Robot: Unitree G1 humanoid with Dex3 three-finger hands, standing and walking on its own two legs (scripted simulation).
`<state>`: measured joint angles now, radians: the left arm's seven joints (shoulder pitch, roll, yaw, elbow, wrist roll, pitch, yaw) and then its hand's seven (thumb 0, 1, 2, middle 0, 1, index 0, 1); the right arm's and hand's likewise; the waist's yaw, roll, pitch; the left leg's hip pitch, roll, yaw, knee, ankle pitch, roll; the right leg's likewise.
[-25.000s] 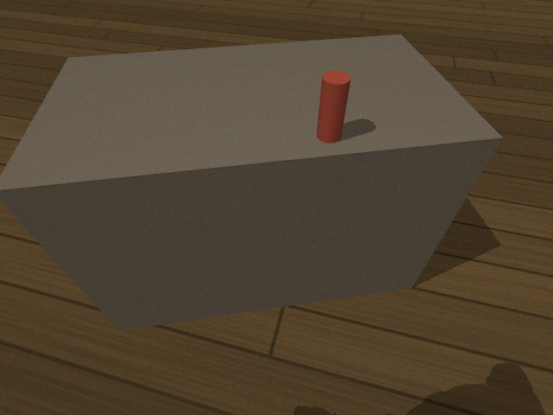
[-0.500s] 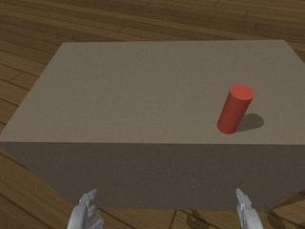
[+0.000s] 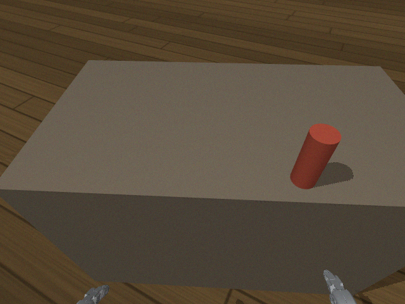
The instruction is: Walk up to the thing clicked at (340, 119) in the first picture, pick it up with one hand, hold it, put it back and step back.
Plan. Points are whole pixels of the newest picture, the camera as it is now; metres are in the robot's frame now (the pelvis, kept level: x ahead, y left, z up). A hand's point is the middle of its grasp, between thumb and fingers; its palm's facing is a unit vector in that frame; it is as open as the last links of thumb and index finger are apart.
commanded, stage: home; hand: right
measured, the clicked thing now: (312, 158) +0.42 -0.21 +0.06
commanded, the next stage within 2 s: stand in 1.74 s
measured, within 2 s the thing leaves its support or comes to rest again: neither
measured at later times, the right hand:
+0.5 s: hand out of the picture +0.02 -0.27 -0.14, palm faces -0.09 +0.93 -0.37, open 17.4 cm
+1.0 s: hand out of the picture +0.06 -0.26 -0.14, palm faces -0.08 +0.92 -0.37, open 17.3 cm
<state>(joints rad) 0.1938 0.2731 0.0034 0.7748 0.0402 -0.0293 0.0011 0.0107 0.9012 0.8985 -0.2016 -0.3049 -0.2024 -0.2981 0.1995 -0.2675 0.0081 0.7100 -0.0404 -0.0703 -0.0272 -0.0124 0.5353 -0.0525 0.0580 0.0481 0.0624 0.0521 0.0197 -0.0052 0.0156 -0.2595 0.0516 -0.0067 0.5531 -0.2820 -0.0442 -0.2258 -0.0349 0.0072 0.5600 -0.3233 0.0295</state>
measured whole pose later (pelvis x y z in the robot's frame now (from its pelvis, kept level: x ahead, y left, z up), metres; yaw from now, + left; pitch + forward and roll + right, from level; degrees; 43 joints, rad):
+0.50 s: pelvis -0.03 -0.01 +0.01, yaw +1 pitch -4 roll +0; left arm 0.20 0.37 -0.02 1.09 0.03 0.01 -0.03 0.01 0.90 0.90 -0.20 -0.30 -0.20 -0.30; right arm 0.20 -0.38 0.03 1.07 -0.02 -0.01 0.01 -0.01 0.53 -0.05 0.06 0.05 0.06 0.05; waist 0.00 0.00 0.04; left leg -0.20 0.07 -0.03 0.42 -0.17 -0.05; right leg -0.15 -0.01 -0.02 0.43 -0.22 0.01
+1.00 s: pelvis -0.02 +0.00 +0.01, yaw +1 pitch -3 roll -1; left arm 0.14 0.37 -0.01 1.12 0.02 0.00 -0.02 0.01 0.90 0.90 -0.20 -0.30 -0.20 -0.30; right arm 0.14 -0.36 0.03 1.10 -0.02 -0.01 0.00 -0.01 0.52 -0.06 0.06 0.05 0.06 0.05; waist 0.01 -0.01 0.04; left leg -0.18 0.05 -0.03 0.40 -0.17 -0.05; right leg -0.12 -0.03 -0.02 0.38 -0.21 0.03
